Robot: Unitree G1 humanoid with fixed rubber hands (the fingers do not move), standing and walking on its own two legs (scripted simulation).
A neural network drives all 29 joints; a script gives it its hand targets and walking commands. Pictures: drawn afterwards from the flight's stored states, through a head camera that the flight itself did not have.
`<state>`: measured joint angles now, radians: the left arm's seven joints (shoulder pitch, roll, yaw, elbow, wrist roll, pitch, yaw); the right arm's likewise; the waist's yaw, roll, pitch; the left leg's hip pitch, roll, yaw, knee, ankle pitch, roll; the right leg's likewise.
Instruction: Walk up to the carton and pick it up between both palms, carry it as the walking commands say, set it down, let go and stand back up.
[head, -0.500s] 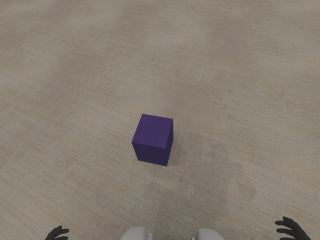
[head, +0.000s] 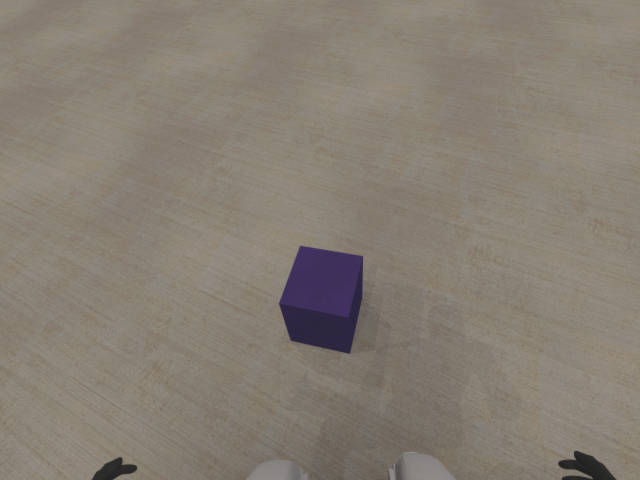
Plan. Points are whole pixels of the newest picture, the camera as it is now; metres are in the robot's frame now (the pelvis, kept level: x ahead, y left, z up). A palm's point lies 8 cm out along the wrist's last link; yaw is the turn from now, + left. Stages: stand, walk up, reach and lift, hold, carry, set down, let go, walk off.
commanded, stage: walk up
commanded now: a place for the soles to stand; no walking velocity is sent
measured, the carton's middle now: (325, 300) +0.69 +0.05 -0.61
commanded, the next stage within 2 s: none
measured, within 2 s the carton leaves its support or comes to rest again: neither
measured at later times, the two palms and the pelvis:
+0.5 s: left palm (86, 479) +0.14 +0.33 -0.08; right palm out of the picture +0.10 -0.30 -0.10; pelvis +0.04 +0.02 -0.01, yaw +0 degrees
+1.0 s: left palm (100, 479) +0.14 +0.32 -0.09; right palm out of the picture +0.12 -0.32 -0.10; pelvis +0.05 +0.01 -0.01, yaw +0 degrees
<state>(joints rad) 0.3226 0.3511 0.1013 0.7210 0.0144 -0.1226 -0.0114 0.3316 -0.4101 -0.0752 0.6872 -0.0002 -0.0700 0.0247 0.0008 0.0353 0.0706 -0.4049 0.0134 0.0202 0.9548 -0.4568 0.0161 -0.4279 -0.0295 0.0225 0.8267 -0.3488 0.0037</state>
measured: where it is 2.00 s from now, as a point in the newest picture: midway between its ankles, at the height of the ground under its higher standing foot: outside the picture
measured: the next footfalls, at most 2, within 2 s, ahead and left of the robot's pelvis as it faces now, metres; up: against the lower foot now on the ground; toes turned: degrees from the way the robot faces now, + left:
left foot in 0.22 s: +0.10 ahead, +0.16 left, +0.00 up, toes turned +3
right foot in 0.48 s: +0.14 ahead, -0.12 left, +0.00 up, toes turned +1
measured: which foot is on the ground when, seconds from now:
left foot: up 0.00-0.20, down 0.22-0.50, up 0.52-0.74, down 0.76-1.00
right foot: down 0.00-0.22, up 0.24-0.46, down 0.48-1.00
